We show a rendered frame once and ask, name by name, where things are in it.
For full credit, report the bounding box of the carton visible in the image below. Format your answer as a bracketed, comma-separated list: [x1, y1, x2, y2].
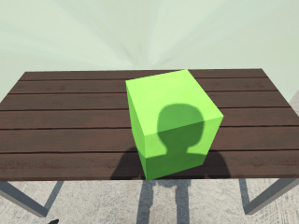
[125, 69, 224, 181]

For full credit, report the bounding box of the table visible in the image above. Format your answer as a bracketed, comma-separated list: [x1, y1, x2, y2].
[0, 68, 299, 217]

